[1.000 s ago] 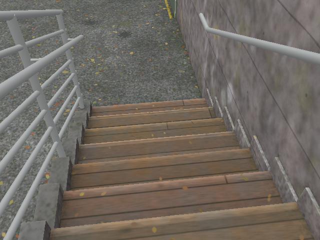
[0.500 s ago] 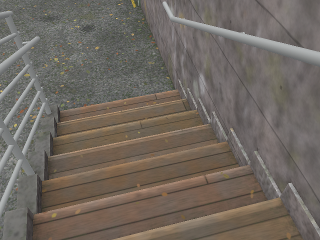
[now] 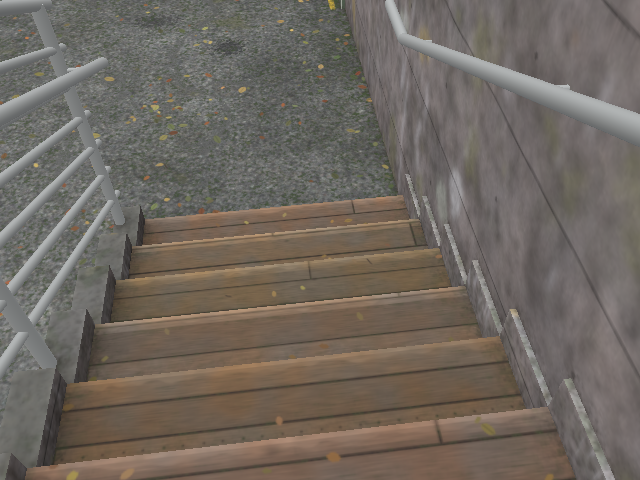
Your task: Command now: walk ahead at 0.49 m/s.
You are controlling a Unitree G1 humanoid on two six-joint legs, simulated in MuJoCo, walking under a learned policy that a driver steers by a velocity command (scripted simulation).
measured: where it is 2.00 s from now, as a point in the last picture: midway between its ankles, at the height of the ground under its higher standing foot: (281, 363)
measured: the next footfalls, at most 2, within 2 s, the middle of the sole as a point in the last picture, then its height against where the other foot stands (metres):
left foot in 0.26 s outside the picture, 0.15 m lower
right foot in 0.80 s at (382, 471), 0.15 m lower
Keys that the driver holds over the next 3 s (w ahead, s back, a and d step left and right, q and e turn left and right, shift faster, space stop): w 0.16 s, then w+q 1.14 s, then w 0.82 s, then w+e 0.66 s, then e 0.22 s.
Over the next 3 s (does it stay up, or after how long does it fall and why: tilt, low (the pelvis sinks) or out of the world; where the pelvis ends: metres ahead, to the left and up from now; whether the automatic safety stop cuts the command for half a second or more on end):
stays up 1.46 0.50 -0.74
